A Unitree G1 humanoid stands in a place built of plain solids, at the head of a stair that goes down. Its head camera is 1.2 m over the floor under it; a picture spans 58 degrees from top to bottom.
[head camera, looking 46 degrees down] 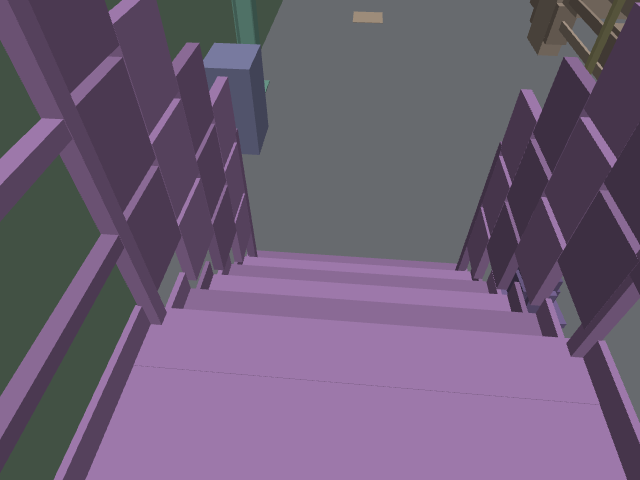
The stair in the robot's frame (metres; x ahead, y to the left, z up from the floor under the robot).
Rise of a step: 0.19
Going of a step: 0.23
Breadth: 1.40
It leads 5 degrees to the right of straight ahead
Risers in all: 6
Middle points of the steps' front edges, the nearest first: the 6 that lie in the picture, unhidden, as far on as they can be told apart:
0.79 -0.13 0.00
1.02 -0.15 -0.19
1.25 -0.17 -0.39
1.48 -0.19 -0.58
1.71 -0.22 -0.77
1.94 -0.24 -0.97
